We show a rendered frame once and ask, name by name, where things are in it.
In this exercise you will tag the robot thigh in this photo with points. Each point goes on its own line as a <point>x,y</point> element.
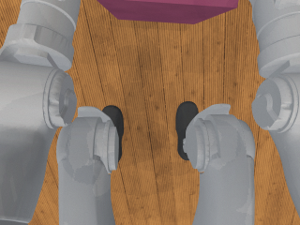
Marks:
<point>84,176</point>
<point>217,149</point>

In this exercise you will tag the right robot thigh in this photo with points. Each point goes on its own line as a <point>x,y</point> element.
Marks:
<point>217,149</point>

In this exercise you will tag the left robot thigh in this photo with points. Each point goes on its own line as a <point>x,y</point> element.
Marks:
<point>84,176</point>

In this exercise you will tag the robot left upper arm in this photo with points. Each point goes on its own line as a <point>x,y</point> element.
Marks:
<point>35,101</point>

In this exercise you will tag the left robot forearm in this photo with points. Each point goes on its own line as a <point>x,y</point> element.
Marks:
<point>43,34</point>

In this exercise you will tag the right robot forearm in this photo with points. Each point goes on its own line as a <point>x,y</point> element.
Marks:
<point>277,25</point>

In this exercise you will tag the robot right upper arm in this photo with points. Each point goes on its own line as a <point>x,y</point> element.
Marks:
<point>276,108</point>

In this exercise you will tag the carton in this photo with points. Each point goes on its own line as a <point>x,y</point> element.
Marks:
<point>168,11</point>

